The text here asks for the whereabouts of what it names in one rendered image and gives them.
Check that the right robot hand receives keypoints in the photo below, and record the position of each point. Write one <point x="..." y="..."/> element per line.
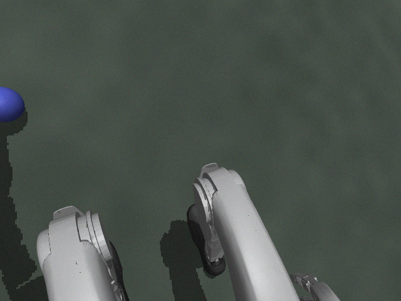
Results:
<point x="319" y="290"/>

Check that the left robot foot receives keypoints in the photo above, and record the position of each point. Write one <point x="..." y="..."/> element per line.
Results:
<point x="118" y="271"/>

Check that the ball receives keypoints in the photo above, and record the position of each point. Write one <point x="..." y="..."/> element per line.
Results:
<point x="11" y="105"/>

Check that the right robot foot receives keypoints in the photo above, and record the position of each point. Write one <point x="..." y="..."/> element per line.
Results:
<point x="212" y="268"/>

